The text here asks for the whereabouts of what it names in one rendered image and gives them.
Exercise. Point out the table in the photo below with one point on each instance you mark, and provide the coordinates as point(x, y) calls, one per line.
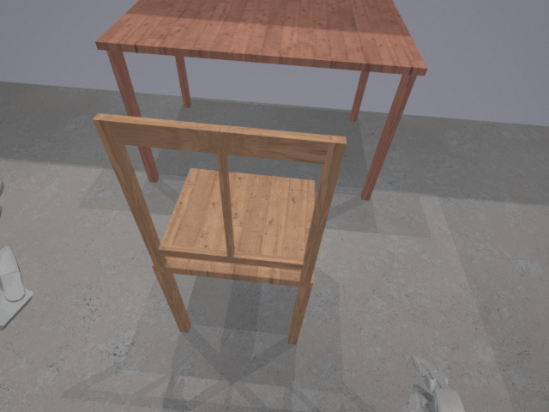
point(364, 35)

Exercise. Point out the robot left hand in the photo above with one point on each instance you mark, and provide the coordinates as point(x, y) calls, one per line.
point(13, 296)

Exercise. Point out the robot right hand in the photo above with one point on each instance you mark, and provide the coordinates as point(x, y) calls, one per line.
point(443, 398)

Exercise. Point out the chair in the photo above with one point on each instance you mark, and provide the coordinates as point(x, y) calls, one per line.
point(235, 226)

